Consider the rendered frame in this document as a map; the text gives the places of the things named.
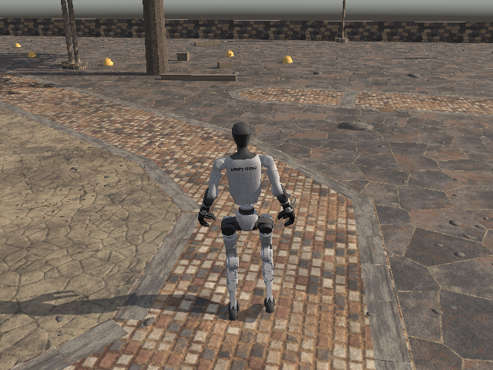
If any right robot forearm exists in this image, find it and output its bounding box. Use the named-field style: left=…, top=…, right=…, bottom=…
left=277, top=184, right=293, bottom=213

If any left robot forearm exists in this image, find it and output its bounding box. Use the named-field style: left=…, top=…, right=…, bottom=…
left=200, top=187, right=214, bottom=215

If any left robot hand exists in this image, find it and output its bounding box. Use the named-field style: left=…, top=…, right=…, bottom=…
left=198, top=212, right=216, bottom=227

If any right robot hand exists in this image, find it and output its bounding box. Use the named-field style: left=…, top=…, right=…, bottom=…
left=277, top=210, right=295, bottom=227

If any left robot upper arm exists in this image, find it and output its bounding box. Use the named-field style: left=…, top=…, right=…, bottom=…
left=206, top=156, right=227, bottom=200

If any robot left shin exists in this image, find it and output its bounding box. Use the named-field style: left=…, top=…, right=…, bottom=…
left=226, top=257, right=238, bottom=310

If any robot left foot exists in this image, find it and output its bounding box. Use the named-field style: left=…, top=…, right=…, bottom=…
left=228, top=301, right=240, bottom=321

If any right robot upper arm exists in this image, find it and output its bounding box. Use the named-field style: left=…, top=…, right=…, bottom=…
left=259, top=154, right=284, bottom=197

